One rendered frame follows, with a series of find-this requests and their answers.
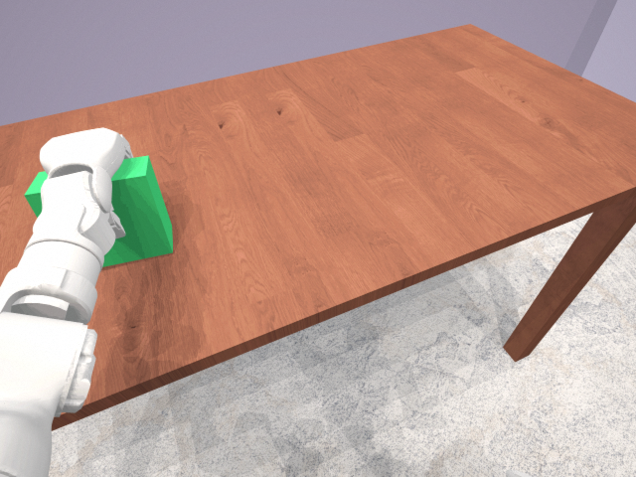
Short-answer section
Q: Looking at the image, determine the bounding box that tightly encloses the sponge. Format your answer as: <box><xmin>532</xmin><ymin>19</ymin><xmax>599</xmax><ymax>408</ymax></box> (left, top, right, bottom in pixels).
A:
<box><xmin>24</xmin><ymin>155</ymin><xmax>173</xmax><ymax>267</ymax></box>

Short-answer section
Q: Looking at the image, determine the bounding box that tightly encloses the robot left hand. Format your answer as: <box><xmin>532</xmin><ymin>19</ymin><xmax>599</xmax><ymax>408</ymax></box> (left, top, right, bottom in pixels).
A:
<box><xmin>40</xmin><ymin>128</ymin><xmax>133</xmax><ymax>239</ymax></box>

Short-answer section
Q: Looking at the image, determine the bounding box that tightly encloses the robot left upper arm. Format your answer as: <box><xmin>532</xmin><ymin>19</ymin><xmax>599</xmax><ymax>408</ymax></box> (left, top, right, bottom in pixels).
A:
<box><xmin>0</xmin><ymin>311</ymin><xmax>97</xmax><ymax>477</ymax></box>

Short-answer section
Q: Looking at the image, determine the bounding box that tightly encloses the table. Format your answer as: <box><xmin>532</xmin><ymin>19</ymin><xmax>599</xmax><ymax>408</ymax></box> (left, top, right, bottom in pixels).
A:
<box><xmin>0</xmin><ymin>24</ymin><xmax>636</xmax><ymax>431</ymax></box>

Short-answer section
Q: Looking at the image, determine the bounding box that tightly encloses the left robot forearm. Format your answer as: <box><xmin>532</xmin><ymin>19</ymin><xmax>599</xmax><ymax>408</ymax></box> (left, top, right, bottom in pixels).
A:
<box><xmin>0</xmin><ymin>159</ymin><xmax>115</xmax><ymax>325</ymax></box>

